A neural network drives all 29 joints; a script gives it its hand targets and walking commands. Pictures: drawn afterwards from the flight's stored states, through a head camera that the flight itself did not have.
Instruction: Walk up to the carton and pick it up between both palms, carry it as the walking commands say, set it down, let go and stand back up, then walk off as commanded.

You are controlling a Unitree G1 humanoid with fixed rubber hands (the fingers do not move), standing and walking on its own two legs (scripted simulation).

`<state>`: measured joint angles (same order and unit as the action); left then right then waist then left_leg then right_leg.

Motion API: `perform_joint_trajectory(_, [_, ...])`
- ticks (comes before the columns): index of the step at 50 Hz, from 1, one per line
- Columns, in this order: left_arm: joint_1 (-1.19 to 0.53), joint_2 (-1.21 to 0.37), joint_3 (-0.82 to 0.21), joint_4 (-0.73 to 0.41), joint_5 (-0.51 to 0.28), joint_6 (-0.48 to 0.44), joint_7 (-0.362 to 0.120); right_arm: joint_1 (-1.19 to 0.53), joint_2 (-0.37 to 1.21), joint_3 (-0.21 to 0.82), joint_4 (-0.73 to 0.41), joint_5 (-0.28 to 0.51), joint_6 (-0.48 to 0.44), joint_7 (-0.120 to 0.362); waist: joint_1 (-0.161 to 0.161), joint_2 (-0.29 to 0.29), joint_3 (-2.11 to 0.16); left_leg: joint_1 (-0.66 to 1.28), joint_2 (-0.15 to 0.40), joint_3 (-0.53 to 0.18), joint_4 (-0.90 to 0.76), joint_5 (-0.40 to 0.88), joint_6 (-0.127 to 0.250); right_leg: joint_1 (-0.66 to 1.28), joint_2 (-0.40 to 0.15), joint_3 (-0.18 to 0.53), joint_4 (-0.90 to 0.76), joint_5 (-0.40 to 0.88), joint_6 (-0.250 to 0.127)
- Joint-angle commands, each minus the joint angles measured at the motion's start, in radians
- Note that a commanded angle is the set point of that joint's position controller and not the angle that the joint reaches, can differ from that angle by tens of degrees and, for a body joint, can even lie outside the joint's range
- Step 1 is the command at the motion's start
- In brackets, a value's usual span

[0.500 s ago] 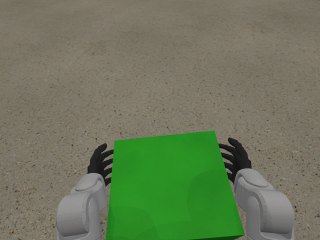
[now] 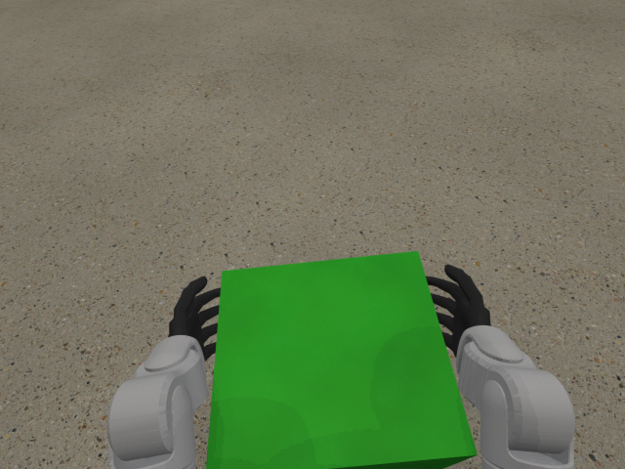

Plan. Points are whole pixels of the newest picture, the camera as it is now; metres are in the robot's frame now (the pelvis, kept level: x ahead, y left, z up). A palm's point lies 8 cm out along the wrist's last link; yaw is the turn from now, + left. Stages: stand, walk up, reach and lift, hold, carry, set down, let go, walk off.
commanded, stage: carry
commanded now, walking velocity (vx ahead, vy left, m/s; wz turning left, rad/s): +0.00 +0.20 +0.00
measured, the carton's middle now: (332, 380) +0.21 +0.00 +0.02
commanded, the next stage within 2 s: none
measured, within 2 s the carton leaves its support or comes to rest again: neither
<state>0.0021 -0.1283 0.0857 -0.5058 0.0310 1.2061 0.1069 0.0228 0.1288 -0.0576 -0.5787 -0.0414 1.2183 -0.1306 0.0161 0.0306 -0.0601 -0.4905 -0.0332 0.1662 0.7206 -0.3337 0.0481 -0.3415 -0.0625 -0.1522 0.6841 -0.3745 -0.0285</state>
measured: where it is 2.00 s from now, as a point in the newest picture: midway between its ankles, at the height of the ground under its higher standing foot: outside the picture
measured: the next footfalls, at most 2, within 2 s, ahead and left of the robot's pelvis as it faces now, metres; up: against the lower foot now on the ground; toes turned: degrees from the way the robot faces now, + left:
left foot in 0.18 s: +0.06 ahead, +0.17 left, +0.00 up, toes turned -11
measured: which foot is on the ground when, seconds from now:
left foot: up 0.00-0.16, down 0.18-1.00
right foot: down 0.00-1.00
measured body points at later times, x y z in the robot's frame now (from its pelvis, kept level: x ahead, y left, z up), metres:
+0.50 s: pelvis -0.05 +0.10 +0.01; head -0.06 +0.11 +0.46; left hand +0.19 +0.27 +0.09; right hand +0.20 -0.05 +0.10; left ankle +0.02 +0.18 -0.72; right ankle -0.04 -0.05 -0.72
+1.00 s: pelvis -0.07 +0.08 +0.01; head -0.09 +0.08 +0.46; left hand +0.18 +0.24 +0.09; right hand +0.18 -0.08 +0.10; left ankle +0.02 +0.18 -0.72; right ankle -0.04 -0.05 -0.72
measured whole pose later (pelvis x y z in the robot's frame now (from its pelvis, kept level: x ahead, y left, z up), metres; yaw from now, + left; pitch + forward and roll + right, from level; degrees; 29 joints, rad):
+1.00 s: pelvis -0.07 +0.08 +0.01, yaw +0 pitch +1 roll -1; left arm -0.03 -0.13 0.10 -0.48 0.05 1.22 0.11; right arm -0.02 0.13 -0.07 -0.53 -0.04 1.22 -0.13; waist 0.00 0.01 -0.06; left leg -0.41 0.05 0.11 0.53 -0.13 0.03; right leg -0.33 -0.06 -0.11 0.56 -0.24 0.01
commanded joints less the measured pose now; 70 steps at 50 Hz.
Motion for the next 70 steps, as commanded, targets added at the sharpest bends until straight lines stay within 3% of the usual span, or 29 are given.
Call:
perform_joint_trajectory(1, [-0.426, -0.823, -0.684, -0.157, -0.316, -0.017, -0.141, -0.513, 0.780, 0.712, -0.164, 0.290, -0.019, 0.127, -0.007, -0.174, -0.142, -0.183, 0.111, -0.199, 0.342, -0.105, -0.063, 0.177, -0.454, 0.466, -0.386, 0.423, -0.182])
perform_joint_trajectory(2, [-0.429, -0.815, -0.682, -0.156, -0.309, -0.020, -0.139, -0.502, 0.776, 0.707, -0.150, 0.294, -0.021, 0.130, -0.013, -0.136, -0.153, -0.135, 0.125, -0.191, 0.280, -0.071, -0.061, 0.176, -0.379, 0.340, -0.335, 0.499, -0.133])
perform_joint_trajectory(3, [-0.418, -0.807, -0.679, -0.152, -0.301, -0.022, -0.135, -0.477, 0.775, 0.703, -0.134, 0.301, -0.022, 0.132, -0.016, -0.147, -0.171, -0.065, 0.118, -0.152, 0.173, -0.055, -0.064, 0.179, -0.312, 0.229, -0.278, 0.599, -0.090])
perform_joint_trajectory(4, [-0.412, -0.801, -0.678, -0.155, -0.295, -0.022, -0.130, -0.457, 0.770, 0.700, -0.130, 0.308, -0.022, 0.132, -0.018, -0.190, -0.191, 0.003, 0.089, -0.106, 0.090, -0.058, -0.072, 0.177, -0.271, 0.168, -0.240, 0.643, -0.064])
perform_joint_trajectory(5, [-0.391, -0.792, -0.673, -0.149, -0.284, -0.022, -0.126, -0.454, 0.760, 0.697, -0.130, 0.314, -0.021, 0.132, -0.012, -0.238, -0.208, 0.044, 0.067, -0.073, 0.018, -0.057, -0.078, 0.183, -0.260, 0.156, -0.224, 0.637, -0.056])
perform_joint_trajectory(6, [-0.373, -0.779, -0.668, -0.145, -0.276, -0.020, -0.122, -0.441, 0.745, 0.691, -0.129, 0.314, -0.019, 0.132, -0.016, -0.249, -0.221, 0.095, 0.055, -0.038, -0.073, -0.013, -0.082, 0.176, -0.241, 0.140, -0.197, 0.617, -0.043])
perform_joint_trajectory(7, [-0.350, -0.758, -0.662, -0.137, -0.264, -0.015, -0.118, -0.429, 0.730, 0.686, -0.122, 0.315, -0.014, 0.132, -0.024, -0.220, -0.229, 0.173, 0.049, -0.008, -0.212, 0.101, -0.085, 0.152, -0.220, 0.117, -0.168, 0.552, -0.014])
perform_joint_trajectory(8, [-0.334, -0.740, -0.660, -0.129, -0.252, -0.010, -0.113, -0.420, 0.719, 0.675, -0.108, 0.311, -0.009, 0.133, -0.021, -0.164, -0.238, 0.269, 0.074, -0.037, -0.294, 0.182, -0.084, 0.100, -0.189, 0.094, -0.134, 0.466, 0.022])
perform_joint_trajectory(9, [-0.329, -0.727, -0.664, -0.134, -0.244, -0.006, -0.107, -0.420, 0.709, 0.669, -0.098, 0.312, -0.005, 0.136, -0.011, -0.060, -0.258, 0.376, 0.164, -0.131, -0.313, 0.379, -0.076, 0.015, -0.144, 0.064, -0.074, 0.316, 0.060])
perform_joint_trajectory(10, [-0.311, -0.721, -0.670, -0.142, -0.235, -0.001, -0.102, -0.405, 0.683, 0.659, -0.087, 0.305, -0.002, 0.139, -0.003, 0.136, -0.278, 0.424, 0.334, -0.324, -0.321, 0.619, -0.021, -0.090, -0.061, 0.028, -0.006, 0.023, 0.110])
perform_joint_trajectory(11, [-0.383, -0.726, -0.698, -0.178, -0.252, 0.005, -0.104, -0.413, 0.711, 0.653, -0.069, 0.310, -0.004, 0.142, -0.010, 0.221, -0.281, 0.363, 0.372, -0.365, -0.343, 0.599, 0.043, -0.044, -0.053, 0.016, 0.012, -0.136, 0.119])
perform_joint_trajectory(13, [-0.439, -0.776, -0.722, -0.183, -0.285, 0.006, -0.114, -0.457, 0.746, 0.656, -0.096, 0.312, -0.012, 0.146, -0.015, 0.130, -0.242, 0.312, 0.338, -0.321, -0.370, 0.423, 0.052, -0.037, -0.035, 0.029, 0.074, -0.129, 0.103])
perform_joint_trajectory(16, [-0.477, -0.814, -0.748, -0.171, -0.324, 0.005, -0.125, -0.441, 0.751, 0.618, -0.079, 0.278, -0.021, 0.140, -0.009, 0.152, -0.230, 0.277, 0.296, -0.274, -0.384, 0.239, 0.042, -0.016, -0.028, 0.027, 0.014, -0.047, 0.088])
perform_joint_trajectory(18, [-0.474, -0.798, -0.751, -0.160, -0.329, 0.006, -0.127, -0.414, 0.733, 0.602, -0.055, 0.259, -0.020, 0.134, -0.006, 0.140, -0.244, 0.285, 0.282, -0.262, -0.380, 0.167, 0.032, 0.033, -0.028, 0.028, -0.110, 0.023, 0.081])
perform_joint_trajectory(19, [-0.481, -0.794, -0.749, -0.161, -0.330, 0.006, -0.128, -0.407, 0.735, 0.599, -0.044, 0.255, -0.019, 0.132, -0.006, 0.119, -0.244, 0.277, 0.268, -0.250, -0.372, 0.137, 0.021, 0.061, -0.038, 0.041, -0.177, 0.061, 0.078])
perform_joint_trajectory(20, [-0.475, -0.797, -0.738, -0.142, -0.324, 0.006, -0.130, -0.416, 0.733, 0.611, -0.056, 0.256, -0.016, 0.131, -0.007, 0.062, -0.228, 0.260, 0.247, -0.232, -0.374, 0.074, 0.005, 0.056, -0.053, 0.071, -0.180, 0.079, 0.064])
perform_joint_trajectory(22, [-0.485, -0.802, -0.734, -0.133, -0.323, 0.003, -0.134, -0.446, 0.734, 0.621, -0.065, 0.264, -0.015, 0.132, -0.012, 0.000, -0.190, 0.212, 0.234, -0.237, -0.409, -0.102, -0.009, 0.039, -0.061, 0.092, -0.177, 0.046, 0.059])
perform_joint_trajectory(24, [-0.489, -0.803, -0.724, -0.121, -0.319, 0.005, -0.135, -0.471, 0.732, 0.620, -0.072, 0.266, -0.014, 0.130, -0.011, 0.013, -0.165, 0.176, 0.244, -0.259, -0.456, -0.204, -0.009, 0.038, -0.036, 0.064, -0.159, 0.024, 0.063])
perform_joint_trajectory(27, [-0.472, -0.795, -0.710, -0.112, -0.309, 0.006, -0.132, -0.476, 0.734, 0.631, -0.071, 0.277, -0.010, 0.129, -0.008, 0.023, -0.185, 0.174, 0.250, -0.269, -0.486, -0.246, -0.008, 0.058, -0.024, 0.053, -0.153, 0.026, 0.056])
perform_joint_trajectory(34, [-0.465, -0.785, -0.693, -0.104, -0.291, 0.008, -0.126, -0.487, 0.733, 0.645, -0.061, 0.294, -0.002, 0.135, -0.009, 0.039, -0.187, 0.153, 0.222, -0.236, -0.469, -0.254, -0.016, 0.065, -0.022, 0.066, -0.185, 0.021, 0.038])
perform_joint_trajectory(40, [-0.466, -0.782, -0.687, -0.101, -0.291, 0.006, -0.127, -0.501, 0.735, 0.657, -0.067, 0.295, -0.003, 0.132, -0.012, -0.015, -0.187, 0.164, 0.186, -0.199, -0.399, -0.172, -0.025, 0.035, -0.050, 0.120, -0.250, -0.020, 0.026])
perform_joint_trajectory(48, [-0.461, -0.785, -0.686, -0.091, -0.289, 0.002, -0.129, -0.500, 0.738, 0.659, -0.058, 0.291, -0.004, 0.129, -0.018, -0.044, -0.183, 0.190, 0.159, -0.178, -0.331, -0.063, -0.031, -0.012, -0.075, 0.168, -0.296, -0.049, 0.021])
perform_joint_trajectory(70, [-0.453, -0.787, -0.694, -0.118, -0.279, -0.012, -0.123, -0.490, 0.743, 0.661, -0.056, 0.298, -0.014, 0.134, -0.021, -0.027, -0.242, 0.258, 0.168, -0.174, -0.284, 0.175, -0.032, 0.037, -0.076, 0.163, -0.260, 0.150, 0.015])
